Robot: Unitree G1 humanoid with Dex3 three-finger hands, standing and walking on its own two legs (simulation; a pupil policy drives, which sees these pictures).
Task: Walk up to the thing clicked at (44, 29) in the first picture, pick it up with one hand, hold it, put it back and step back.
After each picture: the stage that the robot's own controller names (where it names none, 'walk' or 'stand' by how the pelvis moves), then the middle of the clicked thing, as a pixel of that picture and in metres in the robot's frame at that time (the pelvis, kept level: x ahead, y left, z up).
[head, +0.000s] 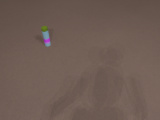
stand; (46, 36) +1.40 +0.44 -0.65
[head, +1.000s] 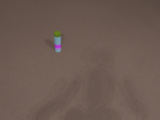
walk; (57, 42) +1.31 +0.21 -0.63
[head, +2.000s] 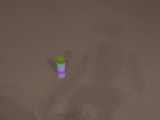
walk; (61, 67) +0.85 +0.18 -0.64
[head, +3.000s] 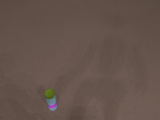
walk; (51, 100) +0.57 +0.22 -0.64
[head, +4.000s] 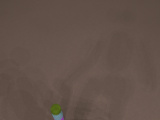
stand; (57, 115) +0.45 +0.20 -0.63
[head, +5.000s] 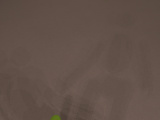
stand; out of the picture +0.40 +0.19 -0.65
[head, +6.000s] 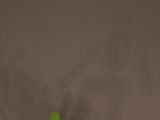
stand; out of the picture +0.39 +0.19 -0.64
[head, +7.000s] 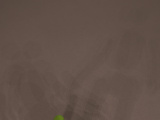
stand; out of the picture +0.38 +0.19 -0.66
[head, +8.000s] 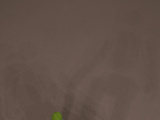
stand; out of the picture +0.40 +0.19 -0.65
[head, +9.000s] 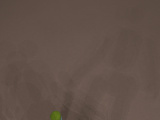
stand; out of the picture +0.40 +0.20 -0.65
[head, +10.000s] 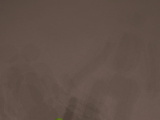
stand; out of the picture +0.38 +0.18 -0.65
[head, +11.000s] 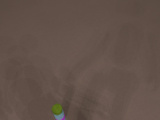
stand; (59, 114) +0.42 +0.20 -0.65
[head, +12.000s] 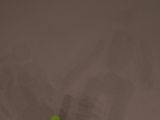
stand; out of the picture +0.38 +0.19 -0.65
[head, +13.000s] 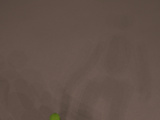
stand; out of the picture +0.42 +0.20 -0.66
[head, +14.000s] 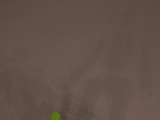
stand; out of the picture +0.42 +0.19 -0.66
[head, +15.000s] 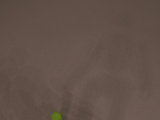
stand; out of the picture +0.42 +0.18 -0.66
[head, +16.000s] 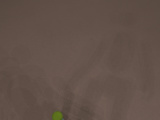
go down; out of the picture +0.42 +0.18 -0.66
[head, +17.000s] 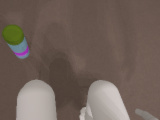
go down; (18, 44) +0.48 +0.24 -0.29
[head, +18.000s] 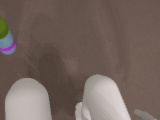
approach; (2, 38) +0.47 +0.27 -0.26
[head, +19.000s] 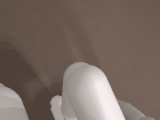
close in; out of the picture +0.46 +0.32 -0.17
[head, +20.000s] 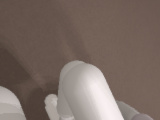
close; out of the picture +0.46 +0.33 -0.16
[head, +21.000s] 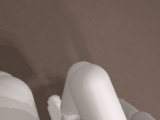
lift; out of the picture +0.42 +0.30 -0.17
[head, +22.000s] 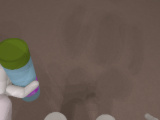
lift; (23, 75) +0.34 +0.19 +0.03
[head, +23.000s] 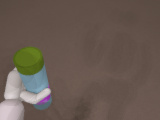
hold; (36, 83) +0.31 +0.16 +0.07
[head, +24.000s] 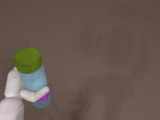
hold; (35, 82) +0.33 +0.17 +0.04
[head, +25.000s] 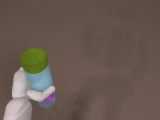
crouch; (41, 81) +0.33 +0.15 +0.04
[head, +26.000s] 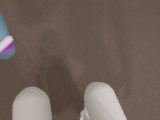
crouch; out of the picture +0.48 +0.24 -0.05
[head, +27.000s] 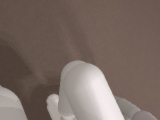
lower; out of the picture +0.45 +0.33 -0.17
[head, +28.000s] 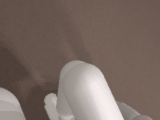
lower; out of the picture +0.46 +0.34 -0.17
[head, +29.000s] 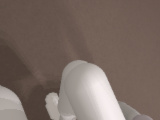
lower; out of the picture +0.46 +0.34 -0.17
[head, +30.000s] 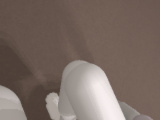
lower; out of the picture +0.45 +0.34 -0.17
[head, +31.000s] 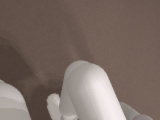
loosen; out of the picture +0.45 +0.33 -0.17
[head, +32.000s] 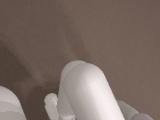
withdraw; out of the picture +0.45 +0.32 -0.17
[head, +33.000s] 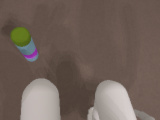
walk; (26, 46) +0.49 +0.26 -0.28
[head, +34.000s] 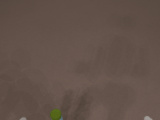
stand; out of the picture +0.42 +0.17 -0.59
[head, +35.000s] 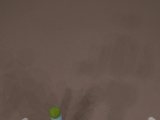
stand; (56, 118) +0.43 +0.19 -0.60
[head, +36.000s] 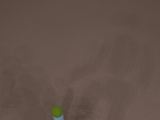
stand; (58, 117) +0.43 +0.18 -0.62
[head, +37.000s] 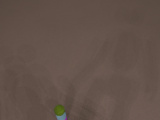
walk; (61, 115) +0.45 +0.18 -0.65
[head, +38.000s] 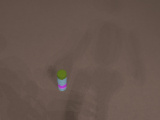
walk; (62, 81) +0.62 +0.12 -0.63
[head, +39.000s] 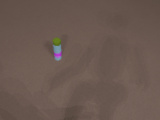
walk; (57, 49) +0.95 +0.21 -0.64
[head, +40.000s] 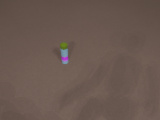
stand; (64, 53) +1.07 +0.19 -0.64
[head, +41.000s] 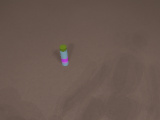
stand; (64, 55) +1.08 +0.21 -0.66
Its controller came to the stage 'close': yes
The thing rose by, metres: 0.69
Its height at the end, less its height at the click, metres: +0.00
